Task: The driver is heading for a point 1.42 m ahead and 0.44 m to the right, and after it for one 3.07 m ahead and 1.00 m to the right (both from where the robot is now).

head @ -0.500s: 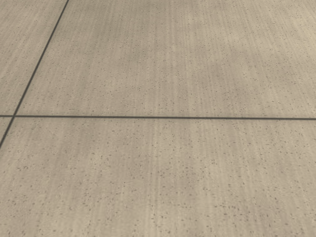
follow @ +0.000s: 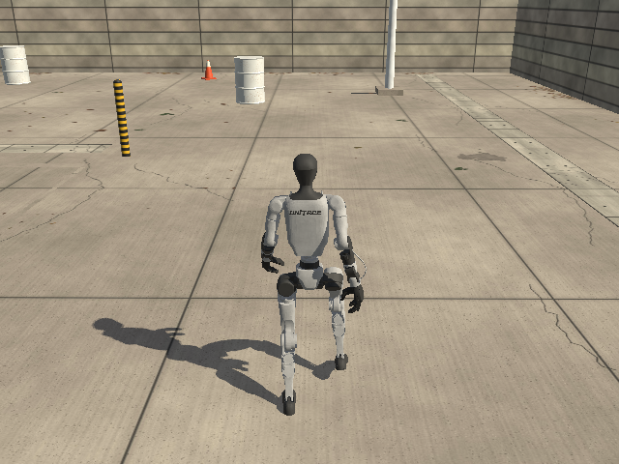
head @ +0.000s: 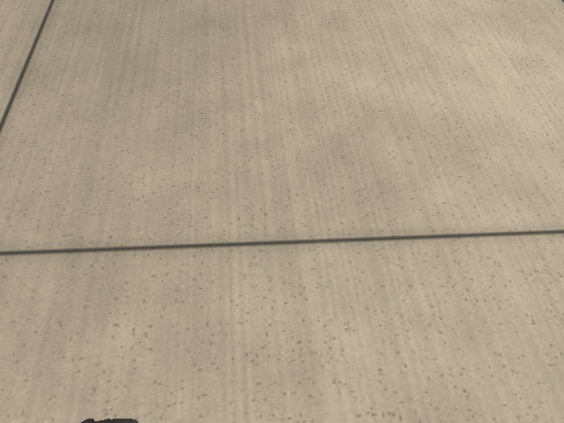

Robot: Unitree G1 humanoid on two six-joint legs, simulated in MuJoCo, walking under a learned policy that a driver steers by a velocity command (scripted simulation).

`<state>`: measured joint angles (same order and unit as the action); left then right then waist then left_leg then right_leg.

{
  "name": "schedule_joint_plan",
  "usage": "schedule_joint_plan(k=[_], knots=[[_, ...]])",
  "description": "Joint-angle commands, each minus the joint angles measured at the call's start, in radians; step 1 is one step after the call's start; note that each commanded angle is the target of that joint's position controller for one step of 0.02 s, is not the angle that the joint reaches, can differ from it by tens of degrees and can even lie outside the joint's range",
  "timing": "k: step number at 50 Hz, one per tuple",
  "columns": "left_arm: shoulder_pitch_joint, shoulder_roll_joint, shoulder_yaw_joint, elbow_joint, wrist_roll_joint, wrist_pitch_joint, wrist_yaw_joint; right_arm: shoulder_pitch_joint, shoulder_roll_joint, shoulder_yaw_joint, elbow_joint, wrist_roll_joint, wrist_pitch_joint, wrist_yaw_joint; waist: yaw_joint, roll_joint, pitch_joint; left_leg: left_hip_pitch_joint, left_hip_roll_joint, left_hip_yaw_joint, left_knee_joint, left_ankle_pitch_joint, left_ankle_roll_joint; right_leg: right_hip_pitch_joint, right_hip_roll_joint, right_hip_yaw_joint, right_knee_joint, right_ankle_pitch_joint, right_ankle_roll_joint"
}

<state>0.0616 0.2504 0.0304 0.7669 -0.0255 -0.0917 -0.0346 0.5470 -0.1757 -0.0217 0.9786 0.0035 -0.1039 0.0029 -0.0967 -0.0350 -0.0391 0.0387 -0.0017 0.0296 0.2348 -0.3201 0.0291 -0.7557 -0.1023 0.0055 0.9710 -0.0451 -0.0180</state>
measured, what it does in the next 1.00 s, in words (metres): walks ahead: right foot, then left foot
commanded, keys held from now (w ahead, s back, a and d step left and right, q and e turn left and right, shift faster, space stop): w+shift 0.66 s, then w+e+shift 0.34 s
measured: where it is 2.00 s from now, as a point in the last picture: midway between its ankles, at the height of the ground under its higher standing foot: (326, 132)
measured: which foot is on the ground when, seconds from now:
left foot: down 0.00-0.24, up 0.26-0.70, down 0.72-1.00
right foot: up 0.00-0.20, down 0.22-0.74, up 0.76-1.00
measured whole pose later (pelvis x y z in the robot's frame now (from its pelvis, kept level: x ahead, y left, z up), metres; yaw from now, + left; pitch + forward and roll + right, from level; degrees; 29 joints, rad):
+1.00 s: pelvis +0.86 -0.01 +0.00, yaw -11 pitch -3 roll +3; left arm 0.20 0.30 0.07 0.79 -0.05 -0.03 -0.01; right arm 0.42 -0.27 -0.07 0.94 -0.02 -0.12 0.02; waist -0.07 -0.04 0.03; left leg 0.00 -0.04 0.22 0.33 -0.26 0.04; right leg -0.76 -0.15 0.06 1.17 -0.08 -0.08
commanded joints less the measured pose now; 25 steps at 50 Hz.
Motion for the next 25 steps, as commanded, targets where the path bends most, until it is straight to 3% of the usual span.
schedule_joint_plan(k=[1, 5, 6, 7, 8, 9, 10, 11, 12, 13, 14, 15, 16, 17, 18, 20, 23, 25], knots=[[-0.207, 0.015, -0.005, -0.120, -0.005, -0.015, -0.014, -0.008, -0.161, -0.023, -0.052, 0.006, -0.015, -0.022, 0.011, 0.123, 0.205, -0.117, 0.216, -0.142, -0.240, 0.136, 0.153, -0.058, 0.018, -0.044, -0.190, 0.150, 0.016], [-0.292, 0.027, -0.002, -0.160, -0.019, -0.025, -0.042, 0.034, -0.174, -0.024, -0.034, 0.017, -0.005, -0.027, 0.014, 0.128, 0.240, -0.006, 0.248, -0.056, -0.243, 0.243, 0.135, 0.016, 0.042, -0.055, -0.367, 0.160, -0.019], [-0.304, 0.034, 0.000, -0.169, -0.020, -0.027, -0.048, 0.038, -0.181, -0.026, -0.031, 0.017, 0.001, -0.025, 0.020, 0.137, 0.238, 0.031, 0.258, -0.039, -0.216, 0.333, 0.131, 0.039, 0.054, -0.068, -0.393, 0.127, -0.032], [-0.298, 0.048, 0.005, -0.177, -0.019, -0.027, -0.051, 0.035, -0.196, -0.030, -0.029, 0.013, 0.006, -0.023, 0.037, 0.160, 0.218, 0.070, 0.267, -0.024, -0.158, 0.538, 0.125, 0.084, 0.079, -0.087, -0.405, 0.077, -0.049], [-0.267, 0.070, 0.014, -0.180, -0.018, -0.023, -0.048, 0.037, -0.216, -0.036, -0.025, 0.004, 0.013, -0.022, 0.068, 0.202, 0.170, 0.112, 0.282, -0.018, -0.075, 0.808, 0.117, 0.154, 0.111, -0.108, -0.394, 0.018, -0.068], [-0.181, 0.107, 0.032, -0.170, -0.021, -0.015, -0.041, 0.036, -0.234, -0.041, -0.019, -0.011, 0.023, -0.023, 0.128, 0.252, 0.092, 0.146, 0.293, -0.011, 0.055, 1.077, 0.107, 0.266, 0.145, -0.125, -0.368, -0.046, -0.091], [0.034, 0.156, 0.059, -0.115, -0.029, -0.003, -0.026, 0.012, -0.244, -0.043, -0.019, -0.025, 0.037, -0.025, 0.245, 0.279, -0.030, 0.077, 0.280, 0.016, 0.289, 1.253, 0.090, 0.528, 0.180, -0.147, -0.346, -0.085, -0.122], [0.294, 0.209, 0.084, -0.038, -0.030, 0.009, -0.009, -0.027, -0.249, -0.042, -0.043, -0.028, 0.040, -0.031, 0.366, 0.236, -0.158, -0.206, 0.246, 0.001, 0.610, 1.091, 0.062, 0.925, 0.090, -0.020, -0.300, -0.118, -0.156], [0.418, 0.305, 0.102, 0.005, 0.007, 0.007, -0.005, 0.092, -0.052, 0.003, -0.083, -0.021, 0.014, -0.012, 0.255, -0.137, -0.370, -0.632, 0.053, -0.063, 1.054, 0.274, 0.014, 1.322, -0.193, 0.545, -0.419, -0.695, -0.295], [0.459, 0.240, 0.085, 0.032, 0.009, 0.001, -0.007, 0.057, -0.088, -0.001, -0.070, 0.027, -0.036, -0.004, 0.276, -0.246, -0.479, -0.713, -0.019, -0.230, 1.191, -0.129, 0.053, 1.325, -0.249, 0.902, -0.679, -0.943, -0.294], [0.389, 0.162, 0.063, 0.052, 0.014, -0.004, -0.005, -0.115, -0.179, -0.033, -0.130, 0.073, -0.049, -0.004, 0.264, -0.219, -0.248, -0.833, 0.035, -0.200, 1.260, -0.092, 0.076, 1.187, -0.222, 0.785, -0.732, -0.811, -0.230], [0.327, 0.136, 0.056, 0.052, 0.021, -0.012, -0.007, -0.213, -0.177, -0.028, -0.159, 0.073, -0.058, -0.009, 0.240, -0.084, -0.121, -0.833, 0.075, -0.170, 1.242, -0.039, 0.082, 1.001, -0.195, 0.618, -0.725, -0.598, -0.211], [0.249, 0.118, 0.051, 0.054, 0.032, -0.021, -0.010, -0.243, -0.151, -0.026, -0.171, 0.051, -0.060, -0.012, 0.177, 0.011, -0.057, -0.782, 0.118, -0.159, 1.180, 0.023, 0.084, 0.818, -0.160, 0.499, -0.730, -0.458, -0.204], [0.193, 0.072, 0.038, 0.055, 0.051, -0.030, -0.015, -0.213, -0.132, -0.029, -0.170, 0.039, -0.045, -0.010, 0.107, 0.002, -0.029, -0.705, 0.159, -0.169, 1.135, 0.070, 0.087, 0.673, -0.117, 0.409, -0.740, -0.412, -0.200], [0.160, 0.034, 0.027, 0.062, 0.053, -0.030, -0.018, -0.181, -0.103, -0.025, -0.164, 0.036, -0.023, -0.004, 0.067, -0.036, -0.007, -0.665, 0.177, -0.166, 1.119, 0.076, 0.083, 0.578, -0.098, 0.361, -0.761, -0.415, -0.209], [0.148, 0.041, 0.025, 0.080, 0.024, -0.034, -0.015, -0.192, -0.078, -0.017, -0.176, 0.031, 0.011, -0.005, 0.031, -0.052, 0.077, -0.682, 0.204, -0.148, 1.051, 0.056, 0.059, 0.449, -0.096, 0.290, -0.836, -0.419, -0.219], [0.206, 0.091, 0.030, 0.097, 0.023, -0.044, 0.007, -0.347, -0.122, -0.016, -0.235, 0.004, 0.018, -0.017, 0.054, -0.015, 0.181, -0.803, 0.211, -0.118, 0.876, 0.248, 0.004, 0.407, -0.080, 0.203, -0.905, -0.290, -0.227], [0.259, 0.099, 0.028, 0.104, 0.020, -0.047, 0.022, -0.449, -0.134, -0.015, -0.263, -0.003, 0.005, -0.005, 0.091, 0.021, 0.192, -0.776, 0.186, -0.070, 0.685, 0.424, -0.010, 0.425, -0.045, 0.112, -0.919, -0.163, -0.202]])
